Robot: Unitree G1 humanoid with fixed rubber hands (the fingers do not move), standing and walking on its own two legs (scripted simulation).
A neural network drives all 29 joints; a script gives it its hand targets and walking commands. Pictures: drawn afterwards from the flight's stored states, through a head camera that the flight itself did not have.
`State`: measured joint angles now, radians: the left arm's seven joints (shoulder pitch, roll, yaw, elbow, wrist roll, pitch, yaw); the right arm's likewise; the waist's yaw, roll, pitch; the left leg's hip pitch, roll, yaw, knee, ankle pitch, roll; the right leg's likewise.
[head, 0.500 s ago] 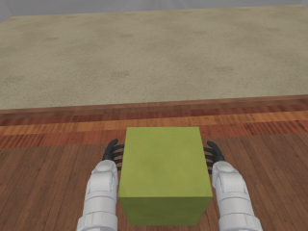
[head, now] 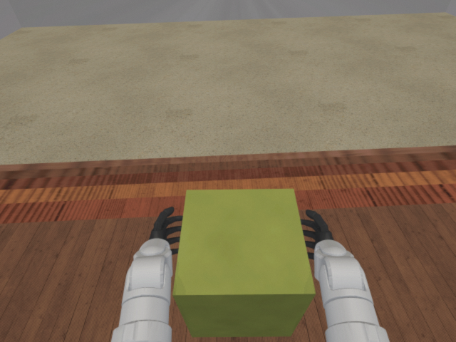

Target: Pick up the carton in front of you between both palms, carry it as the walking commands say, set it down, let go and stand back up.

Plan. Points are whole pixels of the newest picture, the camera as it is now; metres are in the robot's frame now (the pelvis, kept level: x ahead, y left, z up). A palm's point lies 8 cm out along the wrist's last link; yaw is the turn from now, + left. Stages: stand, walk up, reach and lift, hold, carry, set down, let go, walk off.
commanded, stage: reach and lift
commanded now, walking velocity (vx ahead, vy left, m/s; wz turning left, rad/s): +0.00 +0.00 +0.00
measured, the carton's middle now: (240, 266) +0.30 +0.00 -0.05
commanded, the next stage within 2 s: hold in 0.24 s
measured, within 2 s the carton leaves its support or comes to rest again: neither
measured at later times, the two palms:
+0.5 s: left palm (155, 244) +0.28 +0.15 +0.06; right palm (326, 246) +0.28 -0.15 +0.05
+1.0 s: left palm (156, 243) +0.29 +0.15 +0.06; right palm (326, 244) +0.28 -0.15 +0.05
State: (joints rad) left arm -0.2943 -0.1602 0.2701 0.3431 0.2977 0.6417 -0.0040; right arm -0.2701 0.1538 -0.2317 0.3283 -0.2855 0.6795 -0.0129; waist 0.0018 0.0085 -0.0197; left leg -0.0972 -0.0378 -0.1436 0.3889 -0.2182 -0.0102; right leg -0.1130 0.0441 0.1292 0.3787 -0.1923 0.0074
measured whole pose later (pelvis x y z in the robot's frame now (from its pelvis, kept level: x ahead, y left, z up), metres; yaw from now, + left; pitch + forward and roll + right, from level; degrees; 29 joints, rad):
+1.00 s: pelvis -0.01 +0.00 +0.00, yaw +0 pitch -7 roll +0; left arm -0.32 -0.17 0.27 0.28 0.31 0.74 -0.01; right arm -0.30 0.16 -0.24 0.27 -0.30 0.77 0.00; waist 0.00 0.01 -0.01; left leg -0.04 -0.03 -0.13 0.37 -0.20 -0.01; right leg -0.06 0.04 0.12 0.35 -0.18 0.01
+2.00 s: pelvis +0.39 +0.09 +0.00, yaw +1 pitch +5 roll -1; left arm -0.21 -0.14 0.12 -0.35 0.11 1.21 0.09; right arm -0.17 0.14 -0.12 -0.36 -0.11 1.22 -0.09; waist -0.03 0.00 -0.07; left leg -0.21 0.03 0.23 0.35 -0.24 0.07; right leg -0.60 -0.08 -0.11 0.98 -0.28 -0.02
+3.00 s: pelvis +1.02 +0.10 -0.05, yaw +3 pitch +5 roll +0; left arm -0.67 -0.03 0.28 -0.03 0.11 1.20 0.11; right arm -0.70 0.02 -0.18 0.07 -0.03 1.18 -0.16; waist -0.12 -0.01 0.03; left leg -0.31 -0.05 0.08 0.81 -0.59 0.08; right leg -0.72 -0.01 -0.01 0.85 0.07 -0.04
